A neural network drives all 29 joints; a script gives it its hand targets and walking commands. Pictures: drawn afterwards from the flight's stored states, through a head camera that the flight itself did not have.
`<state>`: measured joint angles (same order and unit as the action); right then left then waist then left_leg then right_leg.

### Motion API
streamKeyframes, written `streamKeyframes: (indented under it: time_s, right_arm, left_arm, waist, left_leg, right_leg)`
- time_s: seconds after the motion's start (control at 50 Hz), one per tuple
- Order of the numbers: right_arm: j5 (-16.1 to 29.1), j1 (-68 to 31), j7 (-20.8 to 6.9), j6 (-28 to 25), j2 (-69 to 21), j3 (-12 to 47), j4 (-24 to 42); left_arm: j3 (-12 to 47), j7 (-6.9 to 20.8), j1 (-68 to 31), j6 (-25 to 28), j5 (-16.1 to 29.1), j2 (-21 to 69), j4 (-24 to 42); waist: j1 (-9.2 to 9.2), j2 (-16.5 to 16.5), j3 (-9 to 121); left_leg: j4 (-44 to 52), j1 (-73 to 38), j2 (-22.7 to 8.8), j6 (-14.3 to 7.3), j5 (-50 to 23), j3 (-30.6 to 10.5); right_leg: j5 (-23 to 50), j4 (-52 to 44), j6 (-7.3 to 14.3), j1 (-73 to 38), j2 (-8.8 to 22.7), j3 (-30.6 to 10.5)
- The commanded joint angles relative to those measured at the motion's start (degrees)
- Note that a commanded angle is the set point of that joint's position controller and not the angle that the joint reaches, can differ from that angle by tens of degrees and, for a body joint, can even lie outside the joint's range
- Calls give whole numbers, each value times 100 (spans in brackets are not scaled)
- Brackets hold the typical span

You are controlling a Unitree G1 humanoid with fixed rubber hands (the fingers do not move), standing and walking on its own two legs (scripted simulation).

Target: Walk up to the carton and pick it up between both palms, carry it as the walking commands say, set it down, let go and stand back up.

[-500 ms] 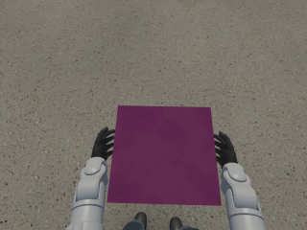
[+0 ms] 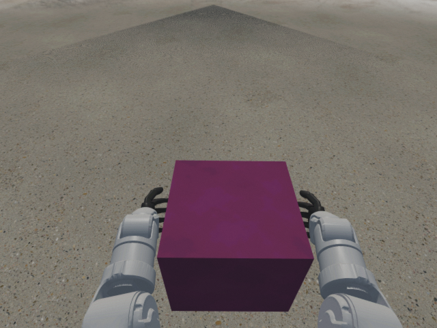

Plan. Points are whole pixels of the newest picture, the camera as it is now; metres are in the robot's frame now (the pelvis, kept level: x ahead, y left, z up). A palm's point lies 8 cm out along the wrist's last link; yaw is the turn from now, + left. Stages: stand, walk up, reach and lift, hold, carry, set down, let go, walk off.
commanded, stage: reach and lift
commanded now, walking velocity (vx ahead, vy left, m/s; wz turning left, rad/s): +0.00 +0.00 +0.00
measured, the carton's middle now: (230, 233) +0.33 +0.02 -0.02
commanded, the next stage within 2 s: hold in 1.12 s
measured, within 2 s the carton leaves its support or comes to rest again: neither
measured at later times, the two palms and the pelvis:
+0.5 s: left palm (164, 194) +0.34 +0.16 +0.09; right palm (337, 209) +0.33 -0.18 +0.08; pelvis +0.01 +0.00 +0.00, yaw -2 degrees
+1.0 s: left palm (167, 190) +0.38 +0.16 +0.05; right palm (324, 207) +0.36 -0.17 +0.05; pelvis +0.07 +0.00 +0.01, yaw -3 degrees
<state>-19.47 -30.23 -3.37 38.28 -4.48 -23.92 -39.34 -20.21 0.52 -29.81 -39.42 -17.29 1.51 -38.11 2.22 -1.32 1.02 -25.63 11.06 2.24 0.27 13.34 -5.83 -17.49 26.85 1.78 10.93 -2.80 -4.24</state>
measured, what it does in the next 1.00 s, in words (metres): shifts its weight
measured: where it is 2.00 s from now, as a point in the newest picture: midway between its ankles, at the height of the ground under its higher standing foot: outside the picture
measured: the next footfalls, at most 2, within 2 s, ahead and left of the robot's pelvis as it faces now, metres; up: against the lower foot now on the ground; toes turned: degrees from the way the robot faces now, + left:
none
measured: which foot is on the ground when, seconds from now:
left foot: down 0.00-1.00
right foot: down 0.00-1.00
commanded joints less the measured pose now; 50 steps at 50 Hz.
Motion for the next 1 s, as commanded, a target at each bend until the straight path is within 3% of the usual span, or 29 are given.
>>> streamKeyframes:
  time_s: [0.0,0.04,0.08,0.1,0.14,0.16,0.18,0.2,0.22,0.24,0.26,0.28,0.32,0.34,0.36,0.4,0.42,0.44,0.48,0.5,0.56,0.62,0.66,0.7,0.76,0.82,0.88,0.9,0.98]
  right_arm:
    - [2527,-4262,-1352,-441,-6017,4153,2062]
    - [2571,-4582,-1254,-563,-6290,4449,2340]
    - [2082,-5884,-1428,-673,-5727,3702,1802]
    - [1879,-5996,-1499,-632,-5354,3173,1012]
    - [1836,-5904,-1626,-713,-5169,3111,1018]
    - [2025,-6090,-1675,-761,-5253,3379,1315]
    - [2126,-6155,-1675,-857,-4947,3692,1984]
    - [2324,-5780,-1659,-827,-5062,3758,2241]
    - [2337,-5638,-1653,-680,-4934,3659,2283]
    - [2547,-5092,-1572,-503,-5274,4062,2332]
    - [2340,-4741,-1528,-390,-5112,3822,2182]
    - [2496,-4384,-1567,-320,-5679,4148,2233]
    - [2013,-5421,-1638,-341,-5477,3268,1090]
    - [1578,-5212,-1699,-276,-5020,2430,-3]
    - [1380,-4995,-1728,-245,-4984,2108,-438]
    - [1357,-4553,-1704,-239,-4879,2112,21]
    - [1644,-4116,-1661,-212,-5162,2483,342]
    - [1996,-4097,-1568,-199,-5492,2978,1113]
    - [2084,-4123,-1493,-42,-5409,2994,1189]
    - [2143,-4076,-1440,43,-5714,3113,1050]
    - [1511,-5112,-1544,-389,-5205,2354,196]
    - [1616,-4889,-1545,-526,-5249,2614,865]
    - [2395,-4592,-1543,-607,-5686,3834,2575]
    - [2778,-4716,-1411,-513,-5811,4546,3245]
    - [1966,-4753,-1405,-420,-5487,3560,2074]
    - [2086,-3410,-1440,-236,-5823,4095,2460]
    - [2492,-3004,-1442,-296,-5679,4919,3579]
    - [2562,-2487,-1408,-134,-5759,5120,3731]
    - [2217,-768,-1295,247,-5237,4608,3171]
  left_arm:
    - [3077,1782,-3954,586,2491,5993,2429]
    - [3321,1861,-4758,672,2592,5602,2816]
    - [3278,1857,-6390,717,2316,5381,1826]
    - [2957,1798,-6479,683,2047,5078,1299]
    - [3260,1813,-5751,566,1989,5861,957]
    - [3342,1800,-5615,585,1985,5976,893]
    - [3697,1813,-5028,555,2272,6541,971]
    - [3754,1771,-4494,521,2353,6707,1181]
    - [3358,1736,-4265,438,2182,6442,937]
    - [3287,1783,-3693,386,2201,6351,999]
    - [2982,1785,-3238,329,2038,6276,832]
    - [3073,1811,-3009,298,2165,6376,1069]
    - [1972,1896,-4489,412,1588,5460,175]
    - [1797,1934,-4661,368,1436,5407,-414]
    - [1458,1962,-4557,296,1165,5372,-704]
    - [1598,1967,-3781,205,1235,5646,-364]
    - [1963,1892,-3678,211,1447,5632,252]
    - [2112,1924,-3522,258,1656,5493,724]
    - [1832,1865,-3618,220,1719,5295,743]
    - [1837,1831,-3744,173,1716,5260,797]
    - [1931,1944,-4962,375,1284,5263,69]
    - [2474,2065,-4607,487,1536,5751,414]
    - [3348,1972,-3918,576,2133,6275,1715]
    - [3625,1920,-3880,594,2511,6257,2149]
    - [3030,1998,-4360,526,1854,5984,1144]
    - [3275,1965,-2876,409,1895,6108,1478]
    - [3987,1916,-2460,464,2195,6244,2577]
    - [4060,1832,-1887,310,2230,6196,2702]
    - [3956,1652,-624,-92,1982,5871,2671]
  waist:
    - [-164,-190,2181]
    - [-71,-361,3667]
    - [-78,128,4062]
    - [-30,294,3471]
    - [-305,565,3493]
    - [-160,837,3705]
    - [-399,692,4580]
    - [-299,827,4681]
    - [-384,565,4047]
    - [-154,387,4339]
    - [-353,88,3500]
    - [-107,-425,4096]
    - [246,-572,2493]
    - [-87,-243,1398]
    - [-87,-342,759]
    - [-138,-109,556]
    - [38,150,783]
    - [147,-15,853]
    - [65,-240,674]
    - [129,-240,887]
    - [-123,324,1073]
    - [-264,616,1440]
    - [-50,723,2958]
    - [-109,232,3449]
    - [-398,88,2375]
    - [-236,-265,2555]
    - [-49,293,3702]
    - [-73,-212,3520]
    - [-314,107,1869]
  left_leg:
    - [-87,-299,81,82,-1783,217]
    - [-98,-494,332,74,-968,420]
    - [577,-817,209,-91,1674,181]
    - [804,-589,143,-106,2070,144]
    - [847,-959,115,35,1852,44]
    - [827,-1052,127,74,1704,111]
    - [721,-1782,96,163,957,-94]
    - [638,-1934,124,219,-46,28]
    - [411,-1724,145,156,-577,172]
    - [252,-1852,208,138,-1514,333]
    - [190,-1366,116,71,-1538,173]
    - [417,-1625,191,-16,-1447,283]
    - [739,-998,238,-127,1510,269]
    - [957,-555,116,-172,2079,96]
    - [939,-363,132,-177,2340,269]
    - [968,-289,219,-126,1471,314]
    - [814,-298,237,-55,547,506]
    - [726,-100,220,-146,-210,463]
    - [629,-55,77,-161,-563,272]
    - [709,-52,14,-200,-255,246]
    - [842,-257,104,-58,2258,274]
    - [715,-335,234,-2,1212,532]
    - [572,-1045,224,106,-1357,408]
    - [383,-1039,173,119,-1851,265]
    - [783,-604,186,-80,1047,313]
    - [894,-1067,199,-103,-454,298]
    - [778,-1439,303,98,-2321,326]
    - [776,-1834,284,100,-2767,278]
    - [956,-1796,154,142,-3238,93]
  right_leg:
    - [2467,-65,-86,-443,-127,-83]
    - [2028,-228,-255,-1082,-39,-205]
    - [-1565,-654,-183,-639,-104,-104]
    - [-1773,-611,-77,-442,-117,48]
    - [-1509,-670,74,-95,-89,129]
    - [-1097,-613,56,-197,-119,165]
    - [-238,-537,33,-114,-138,182]
    - [545,-573,16,-159,-128,173]
    - [632,-613,41,188,-109,192]
    - [1385,-608,-36,-254,-152,170]
    - [1428,-510,-20,2,-135,111]
    - [1475,-652,-114,-838,-124,31]
    - [-2169,-1248,-105,123,122,-217]
    - [-2412,-1159,59,305,61,-5]
    - [-2647,-1262,135,422,70,11]
    - [-1595,-1232,114,77,-5,106]
    - [-458,-1102,49,-245,20,3]
    - [409,-1069,-86,-483,133,-136]
    - [1095,-789,-103,-440,61,-36]
    - [1000,-784,-107,-798,80,-89]
    - [-2314,-1130,-31,-228,23,-85]
    - [-1068,-1062,-20,-391,5,55]
    - [1733,-732,-103,-1097,-121,72]
    - [2456,-492,-203,-1421,-50,59]
    - [-929,-940,-162,-756,-42,107]
    - [790,-978,-230,-971,-99,165]
    - [2867,-765,-259,-1786,-92,28]
    - [3341,-774,-330,-1650,-173,82]
    - [3297,-1128,-257,-1364,-198,-34]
